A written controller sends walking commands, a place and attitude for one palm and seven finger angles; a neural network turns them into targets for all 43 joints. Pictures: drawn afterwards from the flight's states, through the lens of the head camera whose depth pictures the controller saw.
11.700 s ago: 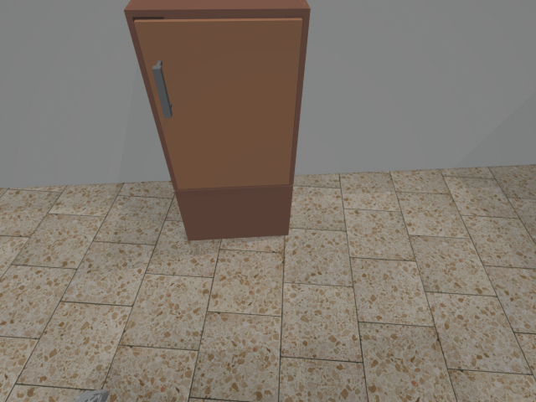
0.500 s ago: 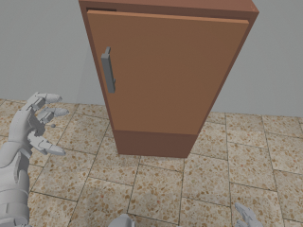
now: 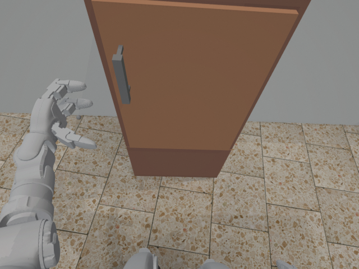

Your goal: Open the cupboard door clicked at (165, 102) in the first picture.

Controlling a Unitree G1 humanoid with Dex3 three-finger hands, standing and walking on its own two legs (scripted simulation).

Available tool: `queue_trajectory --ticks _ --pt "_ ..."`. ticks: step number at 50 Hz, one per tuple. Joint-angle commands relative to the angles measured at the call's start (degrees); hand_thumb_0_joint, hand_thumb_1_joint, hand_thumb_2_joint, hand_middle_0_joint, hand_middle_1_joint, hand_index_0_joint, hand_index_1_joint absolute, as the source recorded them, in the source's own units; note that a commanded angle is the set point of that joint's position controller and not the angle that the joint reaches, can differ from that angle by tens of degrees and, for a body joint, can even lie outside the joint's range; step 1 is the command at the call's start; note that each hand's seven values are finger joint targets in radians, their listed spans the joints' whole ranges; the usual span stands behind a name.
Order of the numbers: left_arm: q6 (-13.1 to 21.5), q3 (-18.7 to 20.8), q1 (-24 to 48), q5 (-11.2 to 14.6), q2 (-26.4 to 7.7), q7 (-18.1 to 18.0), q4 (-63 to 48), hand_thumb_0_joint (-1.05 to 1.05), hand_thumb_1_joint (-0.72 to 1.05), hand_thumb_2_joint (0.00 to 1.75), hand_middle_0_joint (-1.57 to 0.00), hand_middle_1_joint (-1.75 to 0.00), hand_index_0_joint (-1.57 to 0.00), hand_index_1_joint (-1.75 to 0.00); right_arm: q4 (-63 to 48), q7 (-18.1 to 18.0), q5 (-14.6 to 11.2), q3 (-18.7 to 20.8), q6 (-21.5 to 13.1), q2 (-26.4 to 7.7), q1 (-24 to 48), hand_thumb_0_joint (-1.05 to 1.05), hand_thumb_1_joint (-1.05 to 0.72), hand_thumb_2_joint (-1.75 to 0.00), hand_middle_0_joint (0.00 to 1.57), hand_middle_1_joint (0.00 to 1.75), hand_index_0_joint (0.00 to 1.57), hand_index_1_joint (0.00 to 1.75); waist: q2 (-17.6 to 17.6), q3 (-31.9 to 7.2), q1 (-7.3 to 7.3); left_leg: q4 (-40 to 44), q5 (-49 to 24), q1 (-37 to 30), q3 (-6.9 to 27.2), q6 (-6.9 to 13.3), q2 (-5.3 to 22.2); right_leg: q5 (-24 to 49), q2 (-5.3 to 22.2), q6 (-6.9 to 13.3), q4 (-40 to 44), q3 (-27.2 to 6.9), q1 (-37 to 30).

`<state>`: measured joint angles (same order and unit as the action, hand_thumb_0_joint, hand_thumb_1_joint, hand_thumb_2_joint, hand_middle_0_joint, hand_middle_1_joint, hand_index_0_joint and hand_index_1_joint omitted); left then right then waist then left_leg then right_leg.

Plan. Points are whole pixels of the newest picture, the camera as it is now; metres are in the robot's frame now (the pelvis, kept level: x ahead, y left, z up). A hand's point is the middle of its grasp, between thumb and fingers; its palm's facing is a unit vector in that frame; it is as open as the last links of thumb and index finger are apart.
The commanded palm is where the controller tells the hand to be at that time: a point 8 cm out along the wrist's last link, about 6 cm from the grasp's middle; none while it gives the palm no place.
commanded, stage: move the hooked fingers beside the handle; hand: left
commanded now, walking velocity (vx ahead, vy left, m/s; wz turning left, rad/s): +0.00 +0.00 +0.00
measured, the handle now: (123, 76) +0.57 +0.15 +0.07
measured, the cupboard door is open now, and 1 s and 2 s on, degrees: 0 0 0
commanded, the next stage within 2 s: slide the fingers in behind the handle in 1.86 s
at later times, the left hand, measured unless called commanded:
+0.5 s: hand (94, 94) +0.49 +0.20 +0.08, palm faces +0.00 -1.00 -0.01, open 14.0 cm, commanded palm +0.48 +0.25 +0.07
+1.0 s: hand (88, 90) +0.51 +0.23 +0.07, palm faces +0.02 -1.00 -0.01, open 14.0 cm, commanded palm +0.49 +0.25 +0.07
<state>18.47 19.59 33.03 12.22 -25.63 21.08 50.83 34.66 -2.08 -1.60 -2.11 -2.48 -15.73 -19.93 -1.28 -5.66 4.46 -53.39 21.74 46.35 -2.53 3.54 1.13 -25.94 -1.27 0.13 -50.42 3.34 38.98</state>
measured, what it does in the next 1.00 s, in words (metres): stands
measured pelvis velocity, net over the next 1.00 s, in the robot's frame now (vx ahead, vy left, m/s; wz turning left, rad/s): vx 0.01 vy -0.01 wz -0.04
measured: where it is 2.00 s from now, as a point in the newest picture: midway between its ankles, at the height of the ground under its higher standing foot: outside the picture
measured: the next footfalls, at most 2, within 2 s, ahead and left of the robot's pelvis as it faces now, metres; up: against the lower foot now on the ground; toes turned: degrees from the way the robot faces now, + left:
none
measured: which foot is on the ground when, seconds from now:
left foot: down 0.00-1.00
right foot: down 0.00-1.00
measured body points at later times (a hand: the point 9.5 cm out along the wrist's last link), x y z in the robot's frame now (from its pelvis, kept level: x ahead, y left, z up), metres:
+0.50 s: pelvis +0.00 -0.02 -0.01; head +0.11 +0.00 +0.42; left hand +0.48 +0.26 +0.08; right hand +0.01 -0.29 -0.12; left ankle +0.04 +0.08 -0.69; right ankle -0.02 -0.12 -0.69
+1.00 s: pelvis +0.01 -0.01 -0.01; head +0.14 +0.01 +0.42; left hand +0.50 +0.28 +0.07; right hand -0.01 -0.28 -0.12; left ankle +0.04 +0.08 -0.69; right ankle -0.02 -0.13 -0.69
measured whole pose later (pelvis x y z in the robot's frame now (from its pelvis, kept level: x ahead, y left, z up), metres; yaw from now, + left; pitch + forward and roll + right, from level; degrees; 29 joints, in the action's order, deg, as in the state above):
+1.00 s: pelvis +0.01 -0.01 -0.01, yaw -2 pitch +22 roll -4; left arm 20.4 26.7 49.0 7.4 -36.5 21.5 67.3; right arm 35.1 -0.6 -0.3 -2.6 4.6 -15.7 -25.0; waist -1.3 -6.4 9.3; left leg -58.3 24.4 55.7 -1.7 2.5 3.7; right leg -27.4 -3.8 1.3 -53.6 3.7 47.9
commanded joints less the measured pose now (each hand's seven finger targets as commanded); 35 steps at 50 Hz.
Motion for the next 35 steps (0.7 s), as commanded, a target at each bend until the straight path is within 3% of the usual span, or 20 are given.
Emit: queue_trajectory --ticks 1,6,9,14,15,19,21,22,24,26,27,29,30,32,33,34,35 --pt "5.3 2.5 24.4 0.4 -13.2 -0.7 -8.8 0.00 -0.50 0.30 -0.30 -1.20 -0.30 -1.20 -4.0 -0.7 -0.1 4.4 -0.3 -10.2 -5.0 0.00 -0.90 -0.90 0.20 0.30 0.20 0.30 -3.4 -21.0 1.22 6.1 -18.5 -26.7 8.5 -2.7 1.7 13.4 -1.9 1.6 4.8 -0.2 5.4" --pt "6.5 2.7 28.5 -1.0 -14.1 -2.0 -6.2 0.00 -0.50 0.30 -0.30 -1.20 -0.30 -1.20 -3.3 -0.4 0.1 4.3 0.9 -10.1 -5.6 0.00 -0.90 -0.90 0.20 0.30 0.20 0.30 -6.3 -21.7 1.44 5.5 -17.2 -26.4 8.1 -2.6 1.4 12.9 -1.9 1.6 4.5 -0.6 6.1" --pt "6.9 5.1 30.0 -1.7 -17.5 -2.8 -2.6 0.00 -0.50 0.30 -0.30 -1.20 -0.30 -1.20 -2.7 -0.5 0.3 4.3 1.8 -10.3 -6.5 0.00 -0.90 -0.90 0.20 0.30 0.20 0.30 -3.3 -21.4 1.74 5.0 -15.5 -23.1 7.4 -2.1 1.2 13.1 -1.9 1.3 4.5 -1.0 4.7" --pt "7.6 4.8 34.6 -2.6 -18.9 -2.1 0.4 0.00 -0.50 0.30 -0.30 -1.20 -0.30 -1.20 -2.3 -0.5 0.4 4.0 2.6 -10.3 -7.3 0.00 -0.90 -0.90 0.20 0.30 0.20 0.30 -5.4 -23.0 2.79 3.2 -15.2 -20.9 6.2 -1.6 0.8 14.6 -2.0 1.1 4.1 -2.2 4.1" --pt "7.9 6.4 35.6 -2.8 -21.3 -2.1 1.4 0.00 -0.50 0.30 -0.30 -1.20 -0.30 -1.20 -2.0 -0.6 0.5 3.9 2.8 -10.6 -7.9 0.00 -0.90 -0.90 0.20 0.30 0.20 0.30 -4.6 -22.4 3.02 2.7 -15.3 -19.9 6.4 -1.5 0.9 14.8 -2.1 1.2 3.7 -2.1 4.1" --pt "6.8 4.4 39.7 -3.2 -21.0 -0.9 5.7 0.00 -0.50 0.30 -0.30 -1.20 -0.30 -1.20 -1.6 -0.7 0.3 3.6 3.4 -10.6 -8.5 0.00 -0.90 -0.90 0.20 0.30 0.20 0.30 -4.9 -20.6 4.97 1.8 -12.2 -15.8 5.7 -1.1 0.7 13.6 -2.1 0.7 4.1 -3.0 5.0" --pt "7.1 4.8 41.6 -3.5 -22.0 -0.6 5.1 0.00 -0.50 0.30 -0.30 -1.20 -0.30 -1.20 -1.4 -0.8 0.5 3.7 3.4 -10.8 -9.3 0.00 -0.90 -0.90 0.20 0.30 0.20 0.30 -6.3 -23.7 4.83 1.2 -14.1 -17.5 6.1 -1.1 0.8 14.5 -2.2 0.9 3.3 -2.9 5.5" --pt "7.1 3.7 42.6 -3.4 -20.8 -0.5 4.8 0.00 -0.50 0.30 -0.30 -1.20 -0.30 -1.20 -1.2 -0.7 0.6 3.7 3.5 -10.7 -9.5 0.00 -0.90 -0.90 0.20 0.30 0.20 0.30 -6.9 -24.3 5.38 0.9 -14.8 -18.6 6.2 -1.2 0.9 14.8 -2.3 0.9 3.2 -2.7 6.3" --pt "6.9 5.0 42.5 -3.4 -22.4 -0.5 5.7 0.00 -0.50 0.30 -0.30 -1.20 -0.30 -1.20 -1.0 -0.6 0.8 3.7 3.6 -11.0 -10.3 0.00 -0.90 -0.90 0.20 0.30 0.20 0.30 -7.4 -25.4 5.05 0.5 -15.6 -18.5 6.4 -1.3 1.1 15.0 -2.3 0.9 2.8 -2.6 6.5" --pt "6.6 5.2 44.7 -3.3 -22.6 -0.7 6.0 0.00 -0.50 0.30 -0.30 -1.20 -0.30 -1.20 -0.8 -0.5 0.8 3.7 3.8 -11.0 -10.8 0.00 -0.90 -0.90 0.20 0.30 0.20 0.30 -6.9 -26.3 5.70 -0.3 -16.0 -17.8 6.2 -1.0 1.1 16.0 -2.4 0.7 2.6 -2.9 6.4" --pt "5.9 6.0 43.7 -3.6 -23.8 -0.8 7.9 0.00 -0.50 0.30 -0.30 -1.20 -0.30 -1.20 -0.7 -0.4 0.8 3.6 4.0 -11.1 -11.3 0.00 -0.90 -0.90 0.20 0.30 0.20 0.30 -5.9 -25.7 5.47 -0.4 -15.8 -16.2 6.0 -0.9 1.0 16.1 -2.5 0.6 2.7 -3.0 5.6" --pt "5.0 6.4 45.9 -4.4 -25.6 -1.5 9.3 0.00 -0.50 0.30 -0.30 -1.20 -0.30 -1.20 -0.8 -0.5 0.8 3.4 4.3 -11.2 -11.7 0.00 -0.90 -0.90 0.20 0.30 0.20 0.30 -4.8 -23.8 6.38 -0.8 -14.2 -12.9 5.6 -0.5 0.9 15.9 -2.4 0.3 2.9 -3.5 5.1" --pt "4.8 7.8 46.4 -4.7 -27.4 -1.8 9.6 0.00 -0.50 0.30 -0.30 -1.20 -0.30 -1.20 -1.1 -0.4 1.0 3.2 4.4 -11.2 -12.2 0.00 -0.90 -0.90 0.20 0.30 0.20 0.30 -5.1 -24.2 6.04 -1.3 -14.5 -11.6 5.3 -0.4 0.8 16.7 -2.5 0.4 2.6 -3.8 4.0" --pt "4.7 7.8 49.2 -6.0 -29.3 -2.4 9.1 0.00 -0.50 0.30 -0.30 -1.20 -0.30 -1.20 -1.0 -0.5 1.1 3.1 4.6 -11.2 -12.7 0.00 -0.90 -0.90 0.20 0.30 0.20 0.30 -6.8 -25.7 6.71 -1.9 -15.7 -11.7 5.4 -0.5 0.9 17.8 -2.4 0.3 2.0 -3.8 4.5" --pt "4.9 8.8 47.3 -6.5 -30.3 -2.5 9.3 0.00 -0.50 0.30 -0.30 -1.20 -0.30 -1.20 -1.4 -0.3 1.2 3.2 4.8 -11.2 -13.1 0.00 -0.90 -0.90 0.20 0.30 0.20 0.30 -8.3 -26.6 5.54 -2.0 -16.5 -12.4 5.4 -0.7 0.9 18.0 -2.5 0.5 1.7 -3.8 4.4" --pt "5.3 7.6 47.3 -6.4 -28.8 -2.4 7.8 0.00 -0.50 0.30 -0.30 -1.20 -0.30 -1.20 -1.6 -0.1 1.3 3.1 4.9 -11.1 -13.1 0.00 -0.90 -0.90 0.20 0.30 0.20 0.30 -8.8 -28.0 5.93 -2.1 -17.8 -13.6 5.2 -0.7 0.9 19.3 -2.5 0.4 1.6 -3.8 4.1" --pt "5.9 10.0 45.0 -6.1 -30.5 -2.4 7.2 0.00 -0.50 0.30 -0.30 -1.20 -0.30 -1.20 -1.9 0.0 1.6 3.4 4.9 -11.2 -13.7 0.00 -0.90 -0.90 0.20 0.30 0.20 0.30 -8.6 -30.0 4.62 -2.2 -20.5 -14.9 5.5 -0.8 1.0 21.3 -2.8 0.8 1.0 -3.4 2.7"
